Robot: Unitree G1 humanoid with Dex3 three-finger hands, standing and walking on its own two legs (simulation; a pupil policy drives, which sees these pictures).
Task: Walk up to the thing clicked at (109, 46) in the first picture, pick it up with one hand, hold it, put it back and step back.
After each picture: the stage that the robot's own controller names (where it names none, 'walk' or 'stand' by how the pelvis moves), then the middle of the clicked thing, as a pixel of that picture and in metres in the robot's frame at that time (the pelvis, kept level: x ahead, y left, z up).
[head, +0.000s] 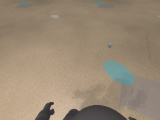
stand; (109, 45) +1.58 -0.41 -0.72
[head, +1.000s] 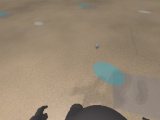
walk; (96, 46) +1.50 -0.01 -0.70
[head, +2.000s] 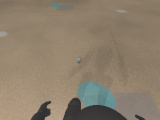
walk; (78, 60) +0.96 +0.27 -0.71
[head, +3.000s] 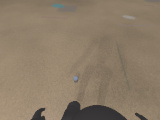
walk; (75, 79) +0.56 +0.21 -0.70
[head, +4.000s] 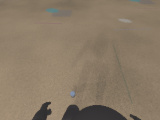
stand; (72, 94) +0.35 +0.21 -0.70
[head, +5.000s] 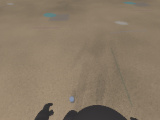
stand; (72, 99) +0.30 +0.22 -0.72
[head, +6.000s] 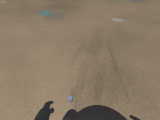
stand; (70, 99) +0.29 +0.24 -0.72
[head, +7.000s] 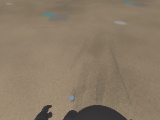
stand; (72, 98) +0.32 +0.22 -0.73
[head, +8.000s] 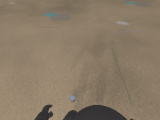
stand; (72, 98) +0.32 +0.21 -0.73
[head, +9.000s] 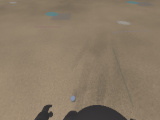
stand; (73, 99) +0.31 +0.20 -0.73
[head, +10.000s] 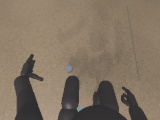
go down; (69, 69) +0.39 +0.21 -0.45
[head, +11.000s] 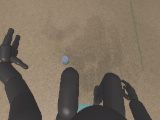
go down; (65, 60) +0.42 +0.23 -0.31
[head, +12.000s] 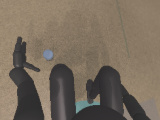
close in; (48, 56) +0.39 +0.26 -0.23
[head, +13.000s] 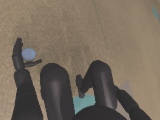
close; (29, 55) +0.39 +0.28 -0.22
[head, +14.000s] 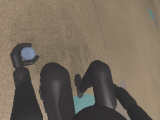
close; (28, 55) +0.38 +0.28 -0.22
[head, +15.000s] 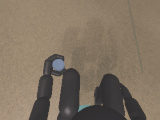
lift; (59, 66) +0.31 +0.24 -0.06
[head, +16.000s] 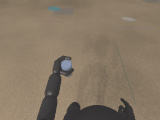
hold; (67, 68) +0.33 +0.17 +0.05
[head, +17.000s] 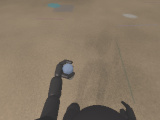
hold; (68, 72) +0.32 +0.17 +0.01
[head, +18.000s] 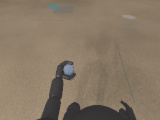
hold; (69, 72) +0.32 +0.16 +0.01
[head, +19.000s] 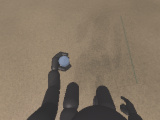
crouch; (65, 63) +0.38 +0.19 -0.06
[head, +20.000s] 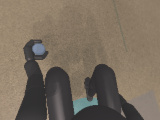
lower; (40, 52) +0.42 +0.27 -0.17
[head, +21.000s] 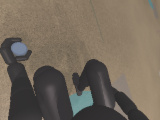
lower; (20, 51) +0.42 +0.28 -0.22
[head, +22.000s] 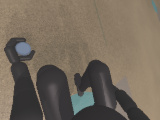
lower; (24, 51) +0.41 +0.29 -0.22
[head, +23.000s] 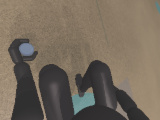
lower; (27, 51) +0.40 +0.28 -0.22
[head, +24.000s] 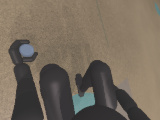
lower; (27, 52) +0.40 +0.28 -0.22
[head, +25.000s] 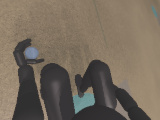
open; (31, 55) +0.39 +0.26 -0.22
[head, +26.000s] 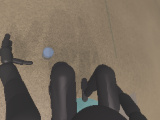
stand; (47, 54) +0.40 +0.24 -0.24
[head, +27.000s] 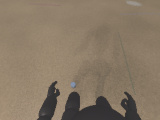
stand; (73, 85) +0.36 +0.17 -0.60
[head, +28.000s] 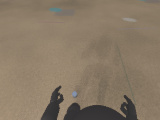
stand; (74, 94) +0.35 +0.18 -0.67
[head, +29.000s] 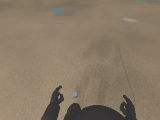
stand; (75, 95) +0.35 +0.18 -0.67
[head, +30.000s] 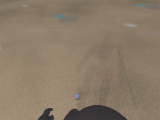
stand; (77, 97) +0.37 +0.18 -0.72
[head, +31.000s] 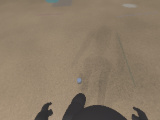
walk; (79, 81) +0.47 +0.19 -0.70
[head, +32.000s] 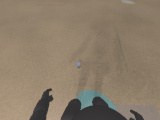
walk; (78, 65) +0.72 +0.18 -0.70
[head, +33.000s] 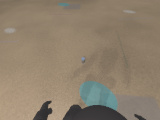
stand; (83, 60) +0.98 +0.18 -0.70
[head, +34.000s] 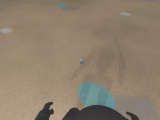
stand; (81, 61) +0.97 +0.19 -0.72
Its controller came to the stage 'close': yes
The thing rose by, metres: 0.71
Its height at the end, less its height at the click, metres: +0.00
